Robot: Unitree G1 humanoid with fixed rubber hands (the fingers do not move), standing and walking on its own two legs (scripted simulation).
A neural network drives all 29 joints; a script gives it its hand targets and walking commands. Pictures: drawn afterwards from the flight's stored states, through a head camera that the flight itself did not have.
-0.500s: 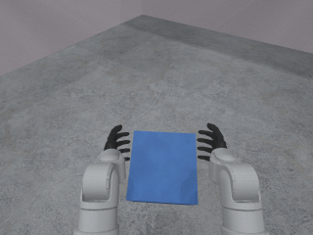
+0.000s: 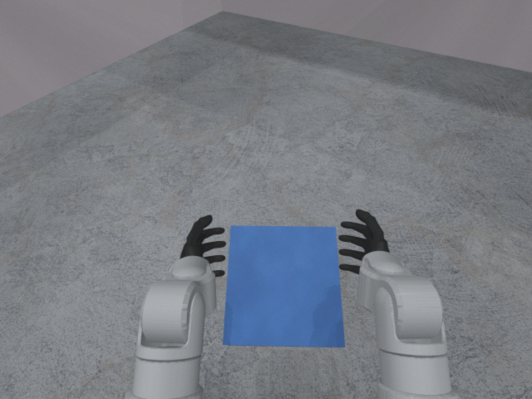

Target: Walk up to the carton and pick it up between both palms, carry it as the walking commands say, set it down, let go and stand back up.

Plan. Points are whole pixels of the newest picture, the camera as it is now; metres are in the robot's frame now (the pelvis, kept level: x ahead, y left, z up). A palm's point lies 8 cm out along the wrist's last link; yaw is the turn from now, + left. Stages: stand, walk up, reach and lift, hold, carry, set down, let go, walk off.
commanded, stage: carry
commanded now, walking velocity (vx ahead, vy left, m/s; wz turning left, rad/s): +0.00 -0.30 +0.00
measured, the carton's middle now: (281, 289) +0.31 -0.01 -0.01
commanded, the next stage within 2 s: none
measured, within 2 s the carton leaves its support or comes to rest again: neither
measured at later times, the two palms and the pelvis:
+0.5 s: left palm (291, 270) +0.27 -0.03 +0.11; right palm (481, 243) +0.29 -0.27 +0.12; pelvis -0.02 -0.16 +0.01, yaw +0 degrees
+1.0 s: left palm (366, 279) +0.25 -0.11 +0.12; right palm out of the picture +0.27 -0.36 +0.13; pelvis -0.03 -0.25 +0.01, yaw +1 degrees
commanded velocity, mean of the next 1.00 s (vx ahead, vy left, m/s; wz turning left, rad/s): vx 0.00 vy -0.13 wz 0.00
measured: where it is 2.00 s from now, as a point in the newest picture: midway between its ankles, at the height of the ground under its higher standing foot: outside the picture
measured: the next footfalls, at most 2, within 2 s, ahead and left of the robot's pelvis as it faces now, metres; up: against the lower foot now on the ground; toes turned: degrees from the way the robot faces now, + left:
left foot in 0.18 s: +0.02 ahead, +0.02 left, +0.00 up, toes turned +10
right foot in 0.54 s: +0.07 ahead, -0.35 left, +0.00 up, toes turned -6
